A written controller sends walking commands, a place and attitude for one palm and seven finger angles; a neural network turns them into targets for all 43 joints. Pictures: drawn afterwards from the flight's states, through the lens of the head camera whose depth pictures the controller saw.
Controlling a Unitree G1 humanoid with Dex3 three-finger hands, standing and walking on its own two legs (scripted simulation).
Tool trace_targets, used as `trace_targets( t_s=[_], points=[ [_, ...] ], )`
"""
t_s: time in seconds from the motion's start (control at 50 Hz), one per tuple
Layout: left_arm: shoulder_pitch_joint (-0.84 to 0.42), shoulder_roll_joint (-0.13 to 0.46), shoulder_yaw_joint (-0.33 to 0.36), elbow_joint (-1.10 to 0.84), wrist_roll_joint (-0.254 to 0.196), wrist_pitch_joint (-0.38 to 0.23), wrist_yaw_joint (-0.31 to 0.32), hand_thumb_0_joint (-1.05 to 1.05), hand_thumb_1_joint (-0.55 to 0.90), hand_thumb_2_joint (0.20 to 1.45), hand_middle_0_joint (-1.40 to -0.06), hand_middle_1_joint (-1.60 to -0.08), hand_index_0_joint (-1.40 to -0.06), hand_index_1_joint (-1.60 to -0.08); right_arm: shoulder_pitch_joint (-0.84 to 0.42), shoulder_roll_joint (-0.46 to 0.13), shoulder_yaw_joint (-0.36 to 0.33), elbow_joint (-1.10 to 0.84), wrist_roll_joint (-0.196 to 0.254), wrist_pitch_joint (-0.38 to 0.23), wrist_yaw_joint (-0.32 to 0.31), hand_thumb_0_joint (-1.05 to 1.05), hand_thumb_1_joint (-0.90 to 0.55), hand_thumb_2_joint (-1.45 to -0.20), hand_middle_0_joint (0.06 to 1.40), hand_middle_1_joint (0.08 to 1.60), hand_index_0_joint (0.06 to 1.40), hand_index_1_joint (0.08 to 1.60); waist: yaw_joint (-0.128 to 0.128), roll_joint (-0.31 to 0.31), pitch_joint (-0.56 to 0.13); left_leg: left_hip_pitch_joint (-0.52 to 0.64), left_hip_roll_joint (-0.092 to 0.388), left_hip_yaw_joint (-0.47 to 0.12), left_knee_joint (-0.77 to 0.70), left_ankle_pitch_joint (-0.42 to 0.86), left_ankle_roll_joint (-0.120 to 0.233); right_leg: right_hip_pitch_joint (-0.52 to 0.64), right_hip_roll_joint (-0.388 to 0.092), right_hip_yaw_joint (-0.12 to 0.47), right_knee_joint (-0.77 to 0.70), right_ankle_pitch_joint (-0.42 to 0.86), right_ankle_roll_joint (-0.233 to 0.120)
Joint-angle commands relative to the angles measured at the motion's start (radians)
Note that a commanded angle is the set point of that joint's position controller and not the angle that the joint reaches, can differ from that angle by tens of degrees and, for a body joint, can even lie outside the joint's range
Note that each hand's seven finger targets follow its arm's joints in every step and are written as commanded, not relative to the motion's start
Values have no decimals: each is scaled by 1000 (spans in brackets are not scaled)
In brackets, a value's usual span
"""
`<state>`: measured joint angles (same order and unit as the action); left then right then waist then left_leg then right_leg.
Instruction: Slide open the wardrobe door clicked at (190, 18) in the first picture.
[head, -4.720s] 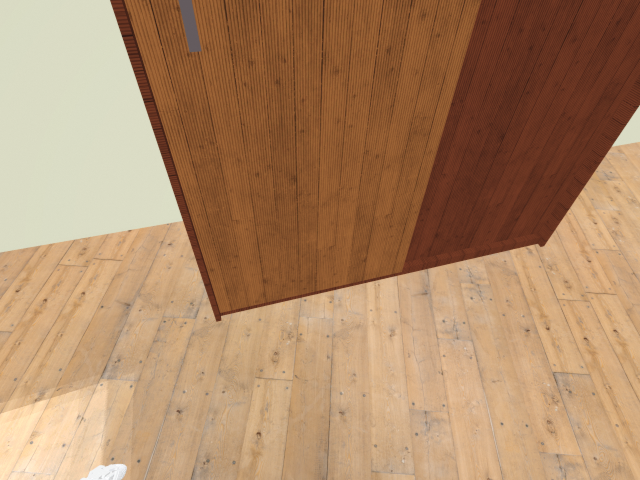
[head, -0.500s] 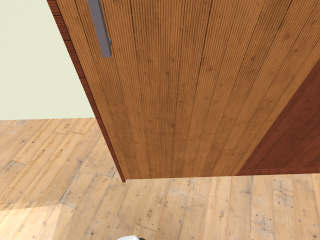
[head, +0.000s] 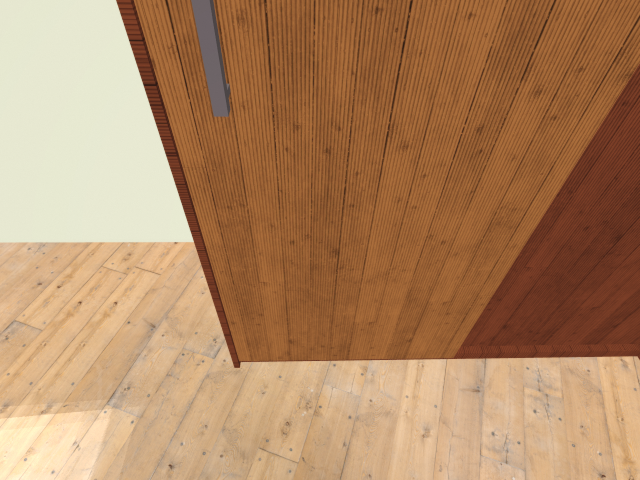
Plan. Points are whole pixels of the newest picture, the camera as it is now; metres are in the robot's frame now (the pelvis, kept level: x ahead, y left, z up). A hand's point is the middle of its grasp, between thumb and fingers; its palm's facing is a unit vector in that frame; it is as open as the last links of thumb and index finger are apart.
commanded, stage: come to a stop and stand still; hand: left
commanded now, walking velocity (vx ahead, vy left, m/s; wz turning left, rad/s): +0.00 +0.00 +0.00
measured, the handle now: (215, 50) +0.56 +0.18 +0.27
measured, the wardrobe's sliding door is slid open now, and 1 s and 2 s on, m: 0.00 0.00 0.00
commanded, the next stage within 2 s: look again from close up in 0.82 s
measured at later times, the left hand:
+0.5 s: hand out of the picture -0.03 +0.18 -0.18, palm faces +0.06 -0.99 -0.15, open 7.3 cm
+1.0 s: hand out of the picture +0.04 +0.20 -0.18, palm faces +0.01 -0.98 -0.20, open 7.3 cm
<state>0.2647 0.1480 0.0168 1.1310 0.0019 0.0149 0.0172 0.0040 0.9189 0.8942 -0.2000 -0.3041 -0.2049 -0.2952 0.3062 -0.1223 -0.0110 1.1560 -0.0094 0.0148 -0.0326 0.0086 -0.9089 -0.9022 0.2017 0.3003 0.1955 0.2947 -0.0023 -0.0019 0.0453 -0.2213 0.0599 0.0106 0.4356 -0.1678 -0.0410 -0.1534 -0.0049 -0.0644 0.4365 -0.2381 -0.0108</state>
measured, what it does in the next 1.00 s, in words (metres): stands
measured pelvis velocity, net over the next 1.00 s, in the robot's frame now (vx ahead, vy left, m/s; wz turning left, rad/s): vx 0.03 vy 0.02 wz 0.00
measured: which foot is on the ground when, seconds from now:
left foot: down 0.00-1.00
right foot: down 0.00-1.00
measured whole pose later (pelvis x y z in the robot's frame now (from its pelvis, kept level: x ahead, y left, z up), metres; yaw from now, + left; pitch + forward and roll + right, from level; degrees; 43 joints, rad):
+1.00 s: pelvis +0.03 +0.02 +0.00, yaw +0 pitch +0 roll -1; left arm 0.26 0.16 0.00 1.10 0.01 -0.02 0.04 0.00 0.91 0.89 -0.20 -0.30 -0.20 -0.30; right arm 0.25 -0.18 -0.01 1.08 -0.01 -0.01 -0.02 0.01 -0.91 -0.90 0.20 0.30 0.20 0.29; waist -0.01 0.01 0.03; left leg -0.26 0.04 0.02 0.50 -0.24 -0.01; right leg -0.17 -0.03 -0.05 0.45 -0.28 0.02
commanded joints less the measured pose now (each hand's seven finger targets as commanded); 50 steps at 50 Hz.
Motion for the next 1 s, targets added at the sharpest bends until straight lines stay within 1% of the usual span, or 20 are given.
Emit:
trace_targets(
  t_s=[0.0, 0.06, 0.12, 0.22, 0.26, 0.28, 0.42, 0.52, 0.58, 0.64, 0.68, 0.7, 0.84, 0.86, 0.88, 0.9, 0.92, 0.94, 0.96, 0.98],
  points=[
    [43, 98, 22, -32, 8, -11, 13, 0, 900, 900, -200, -300, -200, -300, 45, -96, -18, -37, -7, -13, -3, 0, -900, -900, 200, 300, 200, 300, 3, -12, 81, -31, 29, -44, -100, -127, 31, -119, -95, 114, -165, -172, -4],
    [65, 90, 22, -30, 11, -11, 13, 0, 900, 900, -200, -300, -200, -300, 54, -94, -20, -39, -7, -13, -2, 0, -900, -900, 200, 300, 200, 300, 5, -15, 83, -36, 30, -51, -105, -154, 36, -133, -90, 111, -160, -183, -2],
    [78, 81, 22, -29, 13, -11, 14, 0, 900, 900, -200, -300, -200, -300, 56, -90, -22, -42, -8, -14, -2, 0, -900, -900, 200, 300, 200, 300, 4, 3, 96, -61, 30, -66, -122, -203, 40, -147, -86, 107, -149, -192, 2],
    [101, 67, 21, -26, 15, -14, 14, 0, 900, 900, -200, -300, -200, -300, 57, -90, -24, -48, -6, -22, -3, 0, -900, -900, 200, 300, 200, 300, 7, 32, 64, -72, 40, -91, -147, -219, 48, -116, -81, 90, -116, -128, 5],
    [116, 67, 20, -24, 16, -17, 15, 0, 900, 900, -200, -300, -200, -300, 50, -94, -24, -51, -3, -26, -3, 0, -900, -900, 200, 300, 200, 300, 12, 45, 44, -61, 46, -97, -147, -195, 51, -95, -81, 82, -106, -81, 5],
    [115, 65, 19, -23, 16, -19, 15, 0, 900, 900, -200, -300, -200, -300, 48, -92, -24, -51, -3, -29, -3, 0, -900, -900, 200, 300, 200, 300, 11, 40, 42, -62, 46, -97, -147, -181, 51, -90, -82, 81, -102, -61, 6],
    [117, 66, 14, -15, 15, -24, 16, 0, 900, 900, -200, -300, -200, -300, 39, -101, -24, -55, -1, -33, -4, 0, -900, -900, 200, 300, 200, 300, 8, 28, 38, -33, 43, -90, -139, -128, 51, -91, -90, 80, -104, -25, 8],
    [110, 74, 14, -14, 14, -29, 17, 0, 900, 900, -200, -300, -200, -300, 36, -108, -23, -53, 1, -38, -4, 0, -900, -900, 200, 300, 200, 300, 6, 15, 9, 3, 43, -76, -117, -38, 51, -72, -97, 80, -105, 15, 9],
    [105, 81, 14, -15, 15, -29, 17, 0, 900, 900, -200, -300, -200, -300, 26, -111, -21, -54, 2, -40, -4, 0, -900, -900, 200, 300, 200, 300, 8, 18, 17, 11, 44, -72, -113, 10, 52, -64, -100, 77, -106, 39, 11],
    [92, 89, 15, -14, 14, -30, 17, 0, 900, 900, -200, -300, -200, -300, 17, -120, -21, -52, 2, -39, -4, 0, -900, -900, 200, 300, 200, 300, 7, 7, 31, 11, 42, -68, -112, 5, 49, -66, -101, 79, -114, 28, 11],
    [90, 93, 13, -16, 14, -30, 17, 0, 900, 900, -200, -300, -200, -300, 12, -122, -20, -53, 1, -40, -3, 0, -900, -900, 200, 300, 200, 300, 8, -1, 32, 18, 41, -66, -106, 30, 49, -65, -103, 79, -115, 41, 11],
    [84, 97, 15, -17, 14, -30, 16, 0, 900, 900, -200, -300, -200, -300, 11, -127, -19, -53, 1, -40, -3, 0, -900, -900, 200, 300, 200, 300, 8, 5, 34, 16, 41, -65, -110, 24, 49, -63, -105, 79, -118, 33, 11],
    [53, 125, 18, -28, 13, -33, 15, 0, 900, 900, -200, -300, -200, -300, -8, -151, -20, -55, 1, -44, -2, 0, -900, -900, 200, 300, 200, 300, 7, 8, 6, 38, 44, -66, -104, 75, 48, -32, -106, 83, -115, 72, 8],
    [57, 128, 19, -28, 13, -33, 15, 0, 900, 900, -200, -300, -200, -300, -13, -152, -21, -57, 1, -44, -3, 0, -900, -900, 200, 300, 200, 300, 12, 11, 3, 46, 47, -64, -100, 89, 50, -28, -109, 78, -117, 82, 8],
    [46, 130, 20, -28, 14, -33, 15, 0, 900, 900, -200, -300, -200, -300, -17, -154, -21, -56, 1, -44, -3, 0, -900, -900, 200, 300, 200, 300, 9, 9, 11, 41, 46, -61, -100, 92, 47, -28, -109, 79, -117, 85, 8],
    [132, 113, -1, -12, 23, -53, 58, 0, 900, 900, -200, -300, -200, -300, -85, -156, -13, -123, 8, -52, 11, 0, -900, -900, 200, 300, 200, 300, 36, -4, 15, -5, 48, -17, 108, 130, 29, -52, -150, 143, -108, 323, 2],
    [57, 164, 1, -68, 15, -60, 47, 0, 900, 900, -200, -300, -200, -300, -22, -109, -8, -146, 0, -37, 20, 0, -900, -900, 200, 300, 200, 300, -26, 1, -25, -11, 9, -20, 69, -84, 33, -76, -176, 148, -109, 62, -29],
    [17, 155, 2, -85, 15, -57, 36, 0, 900, 900, -200, -300, -200, -300, -9, -118, -9, -136, -7, -36, 22, 0, -900, -900, 200, 300, 200, 300, -27, 57, -1, -15, 9, -27, 40, -77, 40, -118, -146, 122, -83, -91, -40],
    [21, 147, 5, -88, 19, -63, 32, 0, 900, 900, -200, -300, -200, -300, 19, -119, -5, -140, -14, -46, 25, 0, -900, -900, 200, 300, 200, 300, -25, 102, -44, -12, 24, -41, 36, 48, 46, -88, -119, 88, -32, 2, -37],
    [40, 144, 1, -92, 15, -62, 30, 0, 900, 900, -200, -300, -200, -300, 18, -134, -5, -148, -11, -49, 23, 0, -900, -900, 200, 300, 200, 300, -17, 113, -67, -12, 33, -53, 28, 88, 55, -54, -102, 82, -11, 31, -32]
  ],
)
